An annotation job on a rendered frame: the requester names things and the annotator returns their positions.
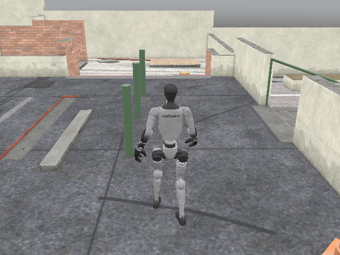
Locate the right robot hand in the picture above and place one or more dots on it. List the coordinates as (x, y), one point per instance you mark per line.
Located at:
(189, 140)

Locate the robot right forearm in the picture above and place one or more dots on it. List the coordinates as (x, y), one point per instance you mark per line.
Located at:
(194, 136)

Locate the robot right foot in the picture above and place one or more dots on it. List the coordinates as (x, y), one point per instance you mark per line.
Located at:
(182, 220)

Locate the robot left upper arm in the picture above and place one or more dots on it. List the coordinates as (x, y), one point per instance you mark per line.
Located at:
(150, 121)

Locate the robot left forearm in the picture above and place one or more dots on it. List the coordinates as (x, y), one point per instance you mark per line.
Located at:
(142, 141)

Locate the left robot hand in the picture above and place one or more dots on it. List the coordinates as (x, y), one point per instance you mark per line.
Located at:
(137, 153)

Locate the robot right upper arm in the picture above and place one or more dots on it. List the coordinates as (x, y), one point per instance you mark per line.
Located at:
(189, 120)

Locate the robot left thigh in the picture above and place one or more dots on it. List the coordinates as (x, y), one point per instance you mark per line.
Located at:
(157, 156)

